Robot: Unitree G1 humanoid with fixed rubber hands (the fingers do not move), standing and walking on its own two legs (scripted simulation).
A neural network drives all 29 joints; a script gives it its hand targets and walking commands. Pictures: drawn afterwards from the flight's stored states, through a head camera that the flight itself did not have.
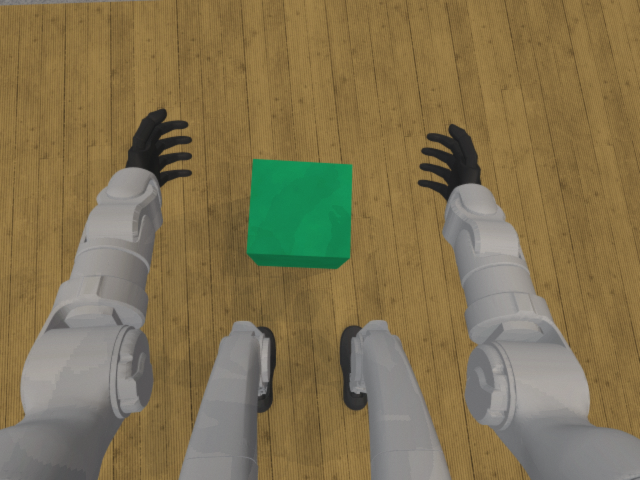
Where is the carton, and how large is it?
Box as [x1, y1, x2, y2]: [247, 159, 351, 268]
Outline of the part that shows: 253,159 247,239 247,253 258,265 337,268 349,258 351,164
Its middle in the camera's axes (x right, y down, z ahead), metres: -0.04 -0.05 +0.92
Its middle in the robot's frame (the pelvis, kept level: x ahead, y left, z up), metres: +0.49 +0.01 -0.53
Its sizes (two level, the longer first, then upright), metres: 0.210 0.200 0.250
